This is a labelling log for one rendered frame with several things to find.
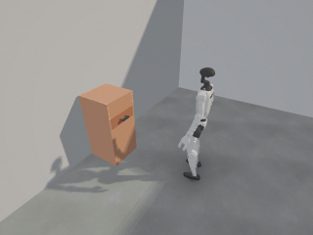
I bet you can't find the drawer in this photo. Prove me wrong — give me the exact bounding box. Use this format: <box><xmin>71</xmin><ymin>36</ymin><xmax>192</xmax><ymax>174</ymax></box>
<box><xmin>111</xmin><ymin>106</ymin><xmax>133</xmax><ymax>130</ymax></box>

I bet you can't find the cabinet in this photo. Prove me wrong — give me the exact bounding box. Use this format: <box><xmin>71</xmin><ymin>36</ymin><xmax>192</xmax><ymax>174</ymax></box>
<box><xmin>78</xmin><ymin>83</ymin><xmax>137</xmax><ymax>166</ymax></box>

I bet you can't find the left robot hand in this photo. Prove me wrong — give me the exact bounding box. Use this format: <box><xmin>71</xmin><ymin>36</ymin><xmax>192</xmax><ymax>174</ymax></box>
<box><xmin>178</xmin><ymin>136</ymin><xmax>191</xmax><ymax>151</ymax></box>

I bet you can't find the robot left thigh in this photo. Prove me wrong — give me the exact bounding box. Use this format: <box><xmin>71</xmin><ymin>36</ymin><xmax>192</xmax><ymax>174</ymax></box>
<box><xmin>186</xmin><ymin>125</ymin><xmax>201</xmax><ymax>157</ymax></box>

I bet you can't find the robot left upper arm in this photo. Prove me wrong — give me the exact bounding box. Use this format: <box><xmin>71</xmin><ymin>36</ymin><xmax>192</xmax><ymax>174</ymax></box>
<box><xmin>196</xmin><ymin>91</ymin><xmax>207</xmax><ymax>120</ymax></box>

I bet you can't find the robot left forearm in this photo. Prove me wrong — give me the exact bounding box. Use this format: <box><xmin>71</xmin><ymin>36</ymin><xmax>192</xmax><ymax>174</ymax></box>
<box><xmin>186</xmin><ymin>114</ymin><xmax>201</xmax><ymax>138</ymax></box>

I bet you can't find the handle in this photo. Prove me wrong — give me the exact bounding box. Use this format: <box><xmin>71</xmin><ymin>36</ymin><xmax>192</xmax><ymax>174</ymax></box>
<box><xmin>120</xmin><ymin>115</ymin><xmax>130</xmax><ymax>121</ymax></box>

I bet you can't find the robot head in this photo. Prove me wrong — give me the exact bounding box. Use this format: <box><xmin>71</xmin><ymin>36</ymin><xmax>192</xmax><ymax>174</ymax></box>
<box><xmin>200</xmin><ymin>68</ymin><xmax>215</xmax><ymax>91</ymax></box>

